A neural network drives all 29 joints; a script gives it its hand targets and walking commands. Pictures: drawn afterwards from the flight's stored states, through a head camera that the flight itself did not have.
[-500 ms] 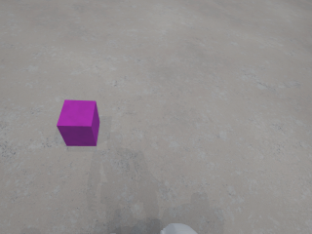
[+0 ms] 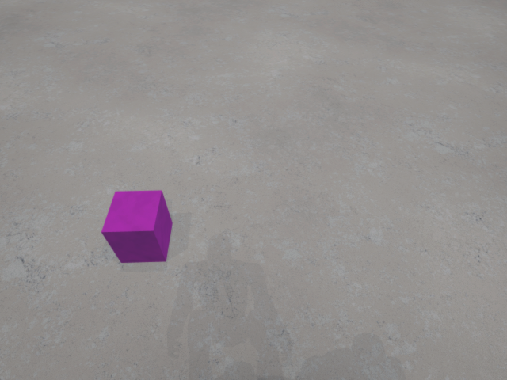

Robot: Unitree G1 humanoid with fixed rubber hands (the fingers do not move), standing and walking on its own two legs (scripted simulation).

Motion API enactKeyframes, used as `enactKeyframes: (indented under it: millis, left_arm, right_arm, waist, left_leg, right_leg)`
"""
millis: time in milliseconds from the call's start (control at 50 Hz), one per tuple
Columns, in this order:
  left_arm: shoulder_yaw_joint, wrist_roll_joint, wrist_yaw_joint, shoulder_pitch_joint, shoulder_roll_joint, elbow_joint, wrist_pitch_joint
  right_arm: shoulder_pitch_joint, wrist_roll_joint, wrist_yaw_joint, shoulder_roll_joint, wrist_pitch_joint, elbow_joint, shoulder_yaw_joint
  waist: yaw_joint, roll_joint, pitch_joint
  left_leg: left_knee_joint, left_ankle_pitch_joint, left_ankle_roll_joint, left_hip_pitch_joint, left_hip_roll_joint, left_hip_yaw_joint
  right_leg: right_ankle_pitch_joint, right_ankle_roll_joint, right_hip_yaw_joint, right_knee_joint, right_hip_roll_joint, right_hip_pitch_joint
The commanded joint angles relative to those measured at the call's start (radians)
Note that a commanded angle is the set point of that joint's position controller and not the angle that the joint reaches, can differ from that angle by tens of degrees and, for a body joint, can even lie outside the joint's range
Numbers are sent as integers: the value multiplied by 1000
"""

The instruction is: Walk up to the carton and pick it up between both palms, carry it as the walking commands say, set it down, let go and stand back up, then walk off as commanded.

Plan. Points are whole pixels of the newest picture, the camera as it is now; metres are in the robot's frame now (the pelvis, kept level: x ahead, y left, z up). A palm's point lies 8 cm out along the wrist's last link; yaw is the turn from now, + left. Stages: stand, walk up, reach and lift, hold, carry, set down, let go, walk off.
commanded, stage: stand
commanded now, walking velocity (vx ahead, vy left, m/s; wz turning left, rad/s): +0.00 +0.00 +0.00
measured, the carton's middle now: (141, 227) +0.81 +0.48 -0.65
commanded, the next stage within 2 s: none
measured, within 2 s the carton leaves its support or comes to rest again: neither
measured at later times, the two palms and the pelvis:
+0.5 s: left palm out of the picture -0.02 +0.17 -0.16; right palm out of the picture -0.01 -0.22 -0.15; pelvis +0.02 -0.02 +0.00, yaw +0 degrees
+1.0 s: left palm out of the picture +0.00 +0.19 -0.16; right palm out of the picture -0.02 -0.21 -0.15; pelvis +0.03 -0.02 +0.00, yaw +0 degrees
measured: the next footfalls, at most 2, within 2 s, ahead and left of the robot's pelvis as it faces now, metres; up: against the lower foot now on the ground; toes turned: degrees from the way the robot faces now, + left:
none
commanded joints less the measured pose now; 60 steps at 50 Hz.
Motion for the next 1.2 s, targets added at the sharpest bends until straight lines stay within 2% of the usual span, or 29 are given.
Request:
enactKeyframes:
  millis: [0, 40, 60, 100, 160, 200, 260, 280, 300, 360, 480, 500, 540, 560, 600, 620, 640, 680, 780, 800, 860, 900, 920, 960, 980, 1060, 1080, 1100, 1180]
  left_arm:
    - [15, 3, -2, 73, 110, -6, -17]
    - [12, 4, -3, 78, 111, 1, -20]
    - [12, 2, -1, 78, 93, 9, -17]
    - [12, 5, -2, 96, 101, 13, -17]
    - [15, 2, 1, 123, 113, 23, -14]
    - [7, 7, -5, 108, 66, 17, -18]
    - [5, 7, 2, 127, 71, 24, -23]
    - [7, 6, 2, 154, 75, 30, -28]
    - [6, 8, 0, 139, 68, 30, -32]
    - [10, 3, 4, 164, 78, 40, -27]
    - [7, -4, 5, 169, 57, 40, -17]
    - [-4, 6, 6, 155, 47, 36, -19]
    - [-1, 2, 6, 156, 51, 39, -20]
    - [2, 4, 2, 152, 55, 34, -18]
    - [7, 6, 1, 167, 63, 33, -22]
    - [9, 3, -1, 149, 58, 33, -21]
    - [0, 0, 1, 169, 35, 39, -19]
    - [14, 0, 6, 155, 66, 32, -18]
    - [11, 6, 3, 149, 73, 25, -16]
    - [10, 0, 5, 172, 78, 30, -16]
    - [4, 2, 5, 165, 60, 34, -10]
    - [9, 3, 4, 168, 72, 26, -16]
    - [7, 2, 2, 153, 76, 24, -16]
    - [21, 2, 3, 140, 112, 8, -16]
    - [20, 5, 6, 149, 109, 18, -16]
    - [15, 1, 3, 160, 99, 14, -15]
    - [10, 4, 2, 147, 77, 9, -13]
    - [6, 5, 2, 158, 70, 15, -11]
    - [19, 5, 0, 146, 129, -5, -13]
  right_arm:
    - [64, 5, -6, -72, -15, -5, -5]
    - [76, 2, -9, -59, -9, 8, 4]
    - [67, 2, -6, -71, -10, -2, 0]
    - [75, 4, -8, -95, -11, 17, -4]
    - [90, -1, -16, -53, -5, 28, 12]
    - [94, 4, -20, -54, -5, 43, 11]
    - [109, 3, -21, -72, -13, 43, 7]
    - [96, 8, -19, -80, -13, 43, 6]
    - [106, 9, -22, -72, -14, 45, 7]
    - [122, 12, -25, -62, -8, 54, 12]
    - [138, 1, -27, -43, -7, 59, 17]
    - [141, 9, -28, -59, -7, 62, 11]
    - [142, 4, -29, -45, -5, 49, 15]
    - [145, 4, -30, -37, -6, 53, 19]
    - [154, 4, -33, -50, -10, 53, 18]
    - [145, -1, -28, -63, -13, 48, 16]
    - [158, 2, -32, -61, -11, 51, 15]
    - [134, 2, -32, -70, -16, 46, 18]
    - [162, 1, -34, -70, -10, 46, 17]
    - [154, -3, -33, -57, -12, 44, 19]
    - [157, 2, -28, -40, -14, 36, 22]
    - [175, 2, -29, -51, -10, 47, 21]
    - [171, 1, -28, -64, -11, 39, 18]
    - [166, -2, -30, -62, -16, 37, 22]
    - [186, -4, -30, -70, -16, 42, 21]
    - [166, 2, -31, -51, -13, 29, 23]
    - [159, -3, -31, -74, -15, 23, 18]
    - [191, 3, -32, -51, -12, 29, 24]
    - [171, 1, -32, -93, -14, 4, 14]
  waist:
    - [7, -56, 54]
    - [5, -26, 77]
    - [4, -70, 74]
    - [13, 5, 103]
    - [16, -24, 107]
    - [17, -3, 113]
    - [6, -20, 93]
    - [26, -23, 52]
    - [6, -33, 59]
    - [13, -28, 79]
    - [18, -4, 120]
    - [4, -2, 111]
    - [8, 15, 125]
    - [9, -10, 116]
    - [20, 17, 74]
    - [21, -21, 92]
    - [18, -6, 104]
    - [28, -14, 109]
    - [11, -2, 107]
    - [28, 2, 106]
    - [13, -40, 106]
    - [18, -21, 102]
    - [13, 12, 111]
    - [16, 23, 104]
    - [11, -11, 95]
    - [20, 10, 93]
    - [15, -8, 107]
    - [5, -27, 99]
    - [7, 8, 127]
  left_leg:
    - [-49, 137, 9, -65, 55, -42]
    - [-62, 146, 8, -66, 54, -47]
    - [-70, 148, 11, -67, 53, -54]
    - [-58, 140, 7, -76, 50, -41]
    - [-74, 131, 3, -62, 57, -44]
    - [-63, 133, 1, -71, 50, -40]
    - [-36, 178, 3, -55, 58, -34]
    - [-30, 175, 1, -42, 50, -28]
    - [-34, 181, 3, -45, 55, -32]
    - [-19, 171, 3, -64, 49, -24]
    - [-33, 172, 1, -54, 56, -22]
    - [-11, 182, 0, -52, 52, -27]
    - [-19, 212, 1, -59, 59, -24]
    - [-15, 237, 2, -56, 60, -26]
    - [-21, 251, 2, -25, 57, -22]
    - [-18, 252, 1, -49, 59, -16]
    - [-11, 277, 6, -45, 65, -20]
    - [-8, 264, 5, -53, 61, -15]
    - [-20, 229, 8, -53, 58, -19]
    - [-16, 259, 6, -45, 63, -20]
    - [-9, 223, 12, -48, 65, -22]
    - [16, 238, 11, -53, 56, -15]
    - [3, 256, 11, -53, 59, -17]
    - [1, 267, 10, -45, 59, -16]
    - [-4, 251, 13, -40, 60, -19]
    - [-3, 259, 15, -38, 61, -14]
    - [14, 272, 15, -50, 62, -10]
    - [-10, 232, 14, -49, 61, -19]
    - [-14, 262, 18, -28, 67, -23]
  right_leg:
    - [347, -18, 124, -98, -110, 7]
    - [380, -27, 132, -87, -115, -7]
    - [365, -23, 125, -95, -105, -3]
    - [336, -21, 135, -103, -111, -14]
    - [257, -23, 118, -105, -95, -35]
    - [309, -27, 134, -99, -103, -25]
    - [459, -30, 115, -81, -99, -6]
    - [498, -27, 117, -73, -100, 15]
    - [511, -31, 113, -67, -94, 15]
    - [552, -24, 128, -66, -104, 36]
    - [431, -32, 104, -65, -90, -23]
    - [459, -31, 108, -65, -87, -17]
    - [485, -35, 104, -49, -92, -19]
    - [511, -31, 94, -42, -91, -14]
    - [502, -33, 95, -37, -87, 4]
    - [505, -30, 91, -36, -84, 13]
    - [543, -31, 97, -36, -98, 6]
    - [527, -29, 88, -46, -84, -4]
    - [476, -29, 101, -53, -84, 7]
    - [529, -26, 94, -41, -97, 8]
    - [500, -25, 82, -47, -88, 3]
    - [563, -18, 93, -48, -92, 9]
    - [525, -26, 90, -50, -96, 0]
    - [502, -30, 83, -50, -81, -3]
    - [492, -28, 77, -48, -82, 8]
    - [513, -24, 84, -46, -92, 16]
    - [572, -18, 90, -46, -97, 15]
    - [527, -19, 85, -49, -91, 26]
    - [443, -16, 82, -60, -90, -19]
